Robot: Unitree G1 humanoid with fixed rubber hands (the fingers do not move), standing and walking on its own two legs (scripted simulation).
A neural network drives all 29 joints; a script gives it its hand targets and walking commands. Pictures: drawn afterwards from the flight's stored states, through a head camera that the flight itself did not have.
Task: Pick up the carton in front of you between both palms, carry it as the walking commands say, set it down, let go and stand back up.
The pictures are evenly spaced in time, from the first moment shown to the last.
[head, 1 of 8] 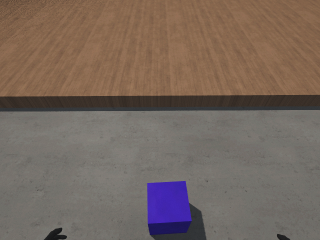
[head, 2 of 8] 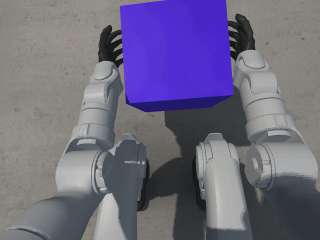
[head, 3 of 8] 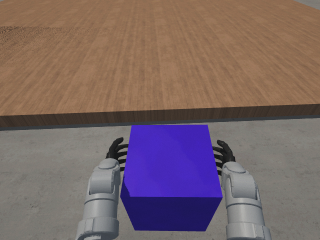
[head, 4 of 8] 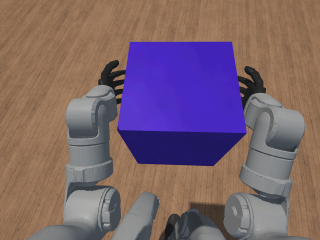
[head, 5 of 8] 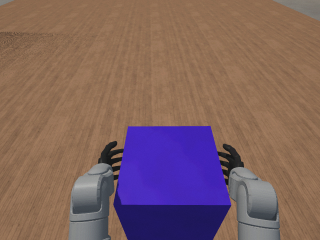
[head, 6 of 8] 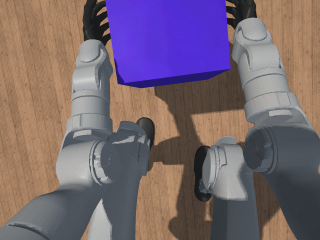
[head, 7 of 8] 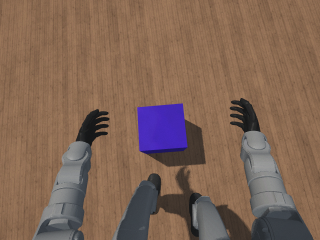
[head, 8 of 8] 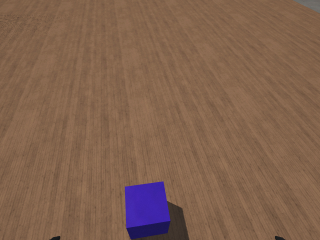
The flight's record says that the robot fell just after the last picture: no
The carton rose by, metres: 0.92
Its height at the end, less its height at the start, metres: +0.14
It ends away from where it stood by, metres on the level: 2.81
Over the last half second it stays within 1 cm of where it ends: yes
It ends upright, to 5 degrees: yes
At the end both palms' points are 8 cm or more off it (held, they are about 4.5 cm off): yes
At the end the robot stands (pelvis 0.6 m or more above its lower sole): yes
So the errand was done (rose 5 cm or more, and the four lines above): yes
